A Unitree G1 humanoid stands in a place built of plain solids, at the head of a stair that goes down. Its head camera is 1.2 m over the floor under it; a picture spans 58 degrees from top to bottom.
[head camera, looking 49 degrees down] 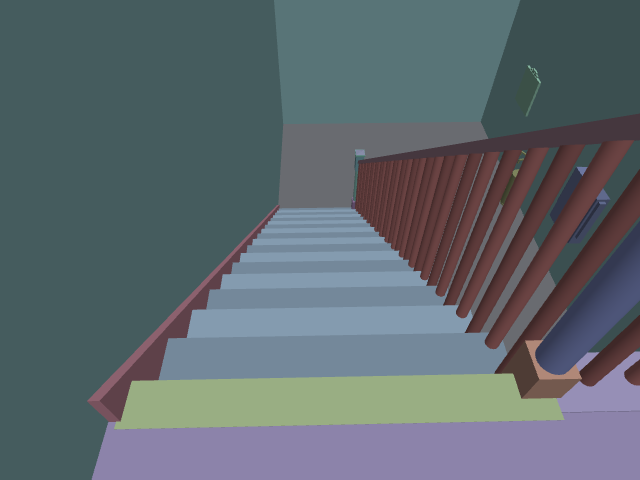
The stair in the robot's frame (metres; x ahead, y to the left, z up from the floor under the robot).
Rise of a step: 0.20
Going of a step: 0.24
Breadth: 1.20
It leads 1 degrees to the left of straight ahead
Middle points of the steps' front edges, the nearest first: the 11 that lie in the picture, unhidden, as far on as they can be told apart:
0.52 -0.01 0.00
0.76 -0.05 -0.20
1.01 -0.05 -0.40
1.25 -0.04 -0.60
1.49 -0.04 -0.80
1.74 -0.03 -1.00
1.98 -0.03 -1.21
2.22 -0.02 -1.41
2.47 -0.02 -1.61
2.71 -0.02 -1.81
2.95 -0.01 -2.01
